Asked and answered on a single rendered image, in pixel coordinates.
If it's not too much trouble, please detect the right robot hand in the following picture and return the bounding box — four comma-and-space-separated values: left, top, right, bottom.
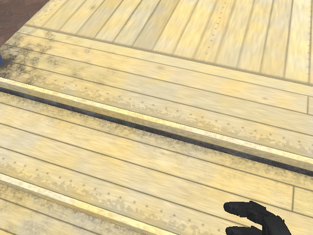
223, 201, 291, 235

